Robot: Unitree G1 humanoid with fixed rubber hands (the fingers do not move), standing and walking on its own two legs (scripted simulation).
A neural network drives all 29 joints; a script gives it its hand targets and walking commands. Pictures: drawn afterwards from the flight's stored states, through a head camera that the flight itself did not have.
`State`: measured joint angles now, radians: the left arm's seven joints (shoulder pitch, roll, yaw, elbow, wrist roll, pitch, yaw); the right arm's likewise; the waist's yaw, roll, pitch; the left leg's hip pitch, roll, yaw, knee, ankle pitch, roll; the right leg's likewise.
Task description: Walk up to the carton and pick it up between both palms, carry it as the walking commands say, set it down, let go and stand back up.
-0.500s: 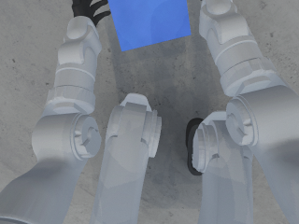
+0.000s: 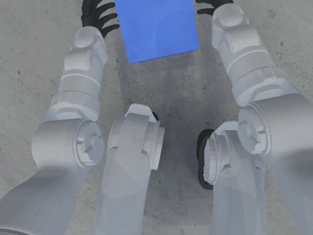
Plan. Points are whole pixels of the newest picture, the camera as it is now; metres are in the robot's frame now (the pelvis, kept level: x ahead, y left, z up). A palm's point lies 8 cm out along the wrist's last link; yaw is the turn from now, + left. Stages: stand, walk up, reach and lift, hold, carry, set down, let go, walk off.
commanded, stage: set down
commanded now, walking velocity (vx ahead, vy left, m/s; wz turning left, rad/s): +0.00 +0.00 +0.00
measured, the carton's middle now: (157, 17) +0.52 +0.12 -0.29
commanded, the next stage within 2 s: none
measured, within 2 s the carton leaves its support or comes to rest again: neither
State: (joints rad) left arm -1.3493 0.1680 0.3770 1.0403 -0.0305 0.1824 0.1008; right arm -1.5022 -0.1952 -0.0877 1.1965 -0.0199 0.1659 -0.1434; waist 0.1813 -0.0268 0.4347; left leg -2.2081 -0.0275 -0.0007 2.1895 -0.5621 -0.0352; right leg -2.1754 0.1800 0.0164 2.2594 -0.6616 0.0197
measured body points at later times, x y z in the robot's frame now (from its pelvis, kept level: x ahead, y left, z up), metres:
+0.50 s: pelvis +0.01 +0.00 +0.00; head +0.38 +0.02 +0.24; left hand +0.48 +0.24 -0.20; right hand +0.55 -0.01 -0.21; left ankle +0.12 +0.12 -0.33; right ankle +0.09 -0.10 -0.33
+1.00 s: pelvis +0.00 -0.01 +0.00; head +0.37 +0.01 +0.23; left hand +0.48 +0.24 -0.21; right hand +0.55 -0.01 -0.22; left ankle +0.12 +0.12 -0.33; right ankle +0.09 -0.10 -0.33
